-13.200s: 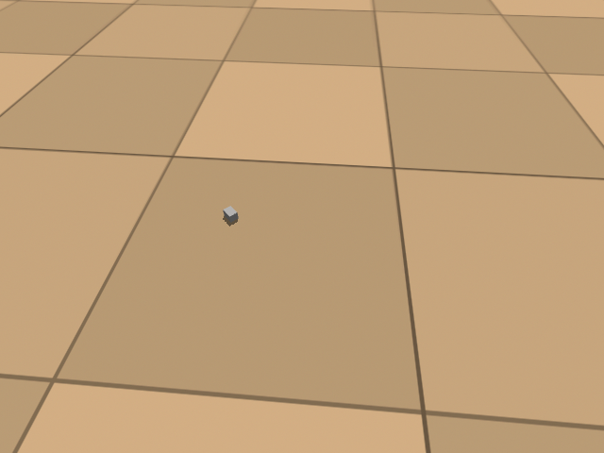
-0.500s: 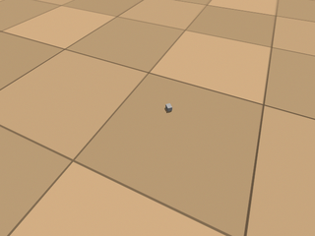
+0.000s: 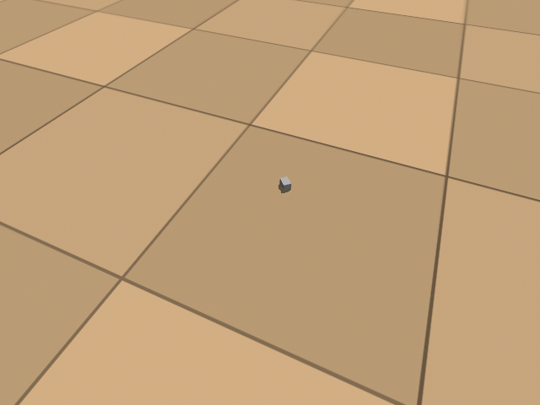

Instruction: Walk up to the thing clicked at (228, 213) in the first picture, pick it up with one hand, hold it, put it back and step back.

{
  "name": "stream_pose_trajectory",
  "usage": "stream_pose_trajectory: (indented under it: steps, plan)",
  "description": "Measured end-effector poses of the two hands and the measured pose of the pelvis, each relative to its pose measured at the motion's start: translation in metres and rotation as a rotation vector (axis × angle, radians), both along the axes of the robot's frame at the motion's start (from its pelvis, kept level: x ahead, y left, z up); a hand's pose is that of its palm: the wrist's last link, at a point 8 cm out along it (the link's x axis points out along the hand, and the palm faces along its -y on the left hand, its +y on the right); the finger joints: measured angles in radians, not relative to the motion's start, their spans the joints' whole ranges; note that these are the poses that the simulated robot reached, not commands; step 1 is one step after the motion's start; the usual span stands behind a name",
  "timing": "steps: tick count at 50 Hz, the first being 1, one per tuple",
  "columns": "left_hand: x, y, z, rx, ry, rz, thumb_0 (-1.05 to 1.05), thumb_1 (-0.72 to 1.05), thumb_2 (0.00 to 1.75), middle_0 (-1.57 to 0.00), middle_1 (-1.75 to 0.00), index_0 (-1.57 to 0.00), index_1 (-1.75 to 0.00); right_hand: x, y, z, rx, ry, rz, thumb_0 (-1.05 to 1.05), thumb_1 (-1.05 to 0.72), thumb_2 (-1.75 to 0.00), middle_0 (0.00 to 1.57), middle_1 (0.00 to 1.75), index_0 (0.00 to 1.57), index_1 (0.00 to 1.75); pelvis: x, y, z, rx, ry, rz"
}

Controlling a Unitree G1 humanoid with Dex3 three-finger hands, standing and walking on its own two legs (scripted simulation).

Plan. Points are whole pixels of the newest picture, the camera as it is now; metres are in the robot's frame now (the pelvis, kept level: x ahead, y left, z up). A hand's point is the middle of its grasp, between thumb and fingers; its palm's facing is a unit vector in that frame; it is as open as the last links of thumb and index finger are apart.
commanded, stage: walk up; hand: left
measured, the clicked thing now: (285, 183) +1.30 -0.07 -0.76
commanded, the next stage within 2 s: none
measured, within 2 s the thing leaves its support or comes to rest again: neither
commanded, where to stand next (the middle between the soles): +0.95 +0.20 m, yaw -71 degrees
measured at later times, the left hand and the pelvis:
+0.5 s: hand (122, 365) +0.23 +0.27 -0.13, palm faces -0.28 -0.81 -0.51, open 7.4 cm; pelvis +0.14 -0.01 -0.02, yaw -21 degrees
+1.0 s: hand (193, 185) +0.67 +0.21 -0.13, palm faces -0.60 -0.60 -0.53, open 7.4 cm; pelvis +0.39 +0.06 -0.03, yaw -38 degrees
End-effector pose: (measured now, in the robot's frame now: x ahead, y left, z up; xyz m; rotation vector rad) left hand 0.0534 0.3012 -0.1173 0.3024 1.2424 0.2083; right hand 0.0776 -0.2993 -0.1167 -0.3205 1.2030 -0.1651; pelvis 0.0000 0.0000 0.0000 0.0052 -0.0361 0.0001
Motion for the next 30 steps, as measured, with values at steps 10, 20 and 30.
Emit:
stream_pose_trajectory:
  steps: [10,20,30]
  plan:
    - [0.066,0.009,0.023,0.099,0.047,-0.178,0.01,0.91,0.9,-0.21,-0.3,-0.2,-0.3,-0.013,-0.048,-0.004,-0.001,-0.152,-0.179,0.01,-0.9,-0.9,0.2,0.3,0.21,0.3,0.032,-0.012,-0.011,0.015,-0.001,-0.198]
    - [0.136,0.004,0.034,0.212,-0.041,-0.249,0.01,0.91,0.9,-0.21,-0.3,-0.2,-0.3,0.044,-0.068,-0.022,0.02,-0.177,-0.217,0.02,-0.91,-0.9,0.2,0.3,0.2,0.3,0.095,-0.024,-0.026,-0.05,-0.025,-0.297]
    - [0.276,0.021,0.027,0.193,-0.039,-0.425,0.01,0.9,0.9,-0.21,-0.3,-0.21,-0.3,0.111,-0.04,-0.004,-0.009,-0.208,-0.298,0.01,-0.9,-0.9,0.2,0.3,0.21,0.3,0.202,0.012,-0.025,-0.048,0.002,-0.428]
